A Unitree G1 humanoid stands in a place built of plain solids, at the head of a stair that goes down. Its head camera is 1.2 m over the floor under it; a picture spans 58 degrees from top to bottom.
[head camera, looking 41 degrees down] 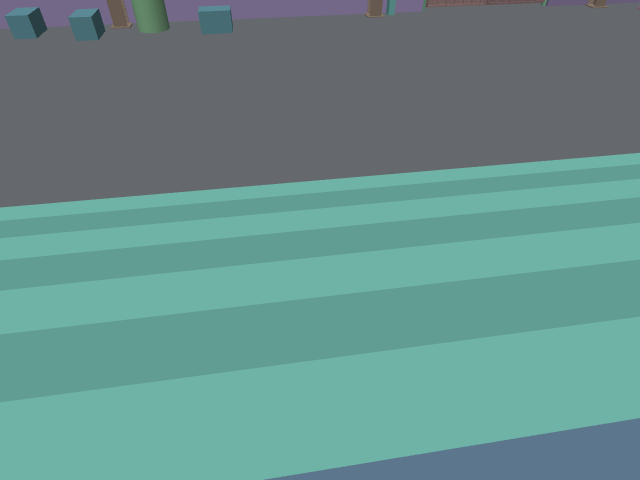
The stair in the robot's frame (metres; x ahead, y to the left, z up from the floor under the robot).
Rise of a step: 0.16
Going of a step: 0.44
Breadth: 7.50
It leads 9 degrees to the left of straight ahead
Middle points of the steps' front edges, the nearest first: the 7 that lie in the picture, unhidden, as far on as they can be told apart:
1.05 -0.93 -0.16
1.48 -0.86 -0.32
1.92 -0.80 -0.48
2.35 -0.73 -0.64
2.78 -0.66 -0.81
3.22 -0.59 -0.97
3.65 -0.53 -1.13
